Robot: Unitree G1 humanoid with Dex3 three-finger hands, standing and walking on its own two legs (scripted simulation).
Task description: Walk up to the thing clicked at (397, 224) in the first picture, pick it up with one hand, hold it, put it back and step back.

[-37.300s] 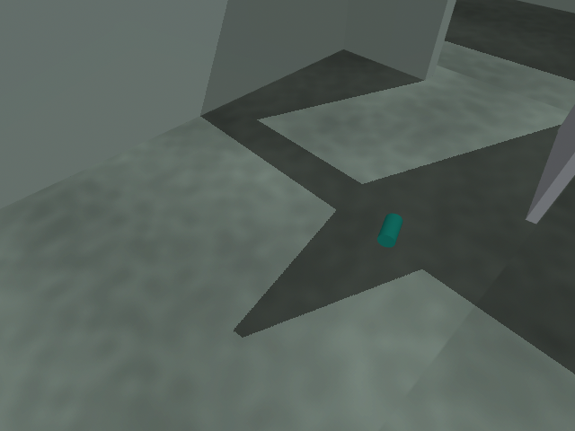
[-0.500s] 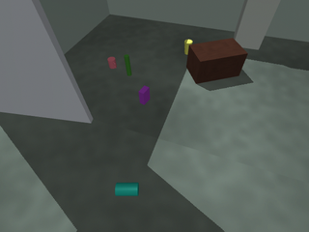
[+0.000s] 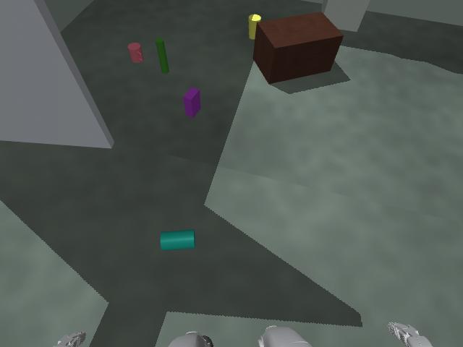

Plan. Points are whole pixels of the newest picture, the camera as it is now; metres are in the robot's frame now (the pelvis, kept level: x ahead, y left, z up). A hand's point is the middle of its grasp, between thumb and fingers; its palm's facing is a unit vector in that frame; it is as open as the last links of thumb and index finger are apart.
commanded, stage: step back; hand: left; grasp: from above
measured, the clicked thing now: (178, 240) +0.55 +0.21 -0.72
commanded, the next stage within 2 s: none
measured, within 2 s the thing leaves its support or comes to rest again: neither
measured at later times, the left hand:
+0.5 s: hand out of the picture -0.02 +0.26 -0.15, palm faces +0.06 -0.93 -0.37, open 7.4 cm
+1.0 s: hand out of the picture -0.24 +0.22 -0.14, palm faces +0.02 -0.91 -0.42, open 7.4 cm
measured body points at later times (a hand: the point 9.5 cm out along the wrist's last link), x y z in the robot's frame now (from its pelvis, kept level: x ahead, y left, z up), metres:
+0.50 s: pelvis -0.14 -0.01 -0.01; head -0.08 +0.01 +0.44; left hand -0.02 +0.31 -0.13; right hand -0.04 -0.33 -0.12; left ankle -0.15 +0.09 -0.73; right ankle -0.07 -0.14 -0.71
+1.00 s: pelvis -0.31 -0.06 +0.00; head -0.26 -0.07 +0.44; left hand -0.24 +0.26 -0.11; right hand -0.19 -0.38 -0.12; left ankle -0.29 +0.08 -0.66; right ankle -0.28 -0.18 -0.73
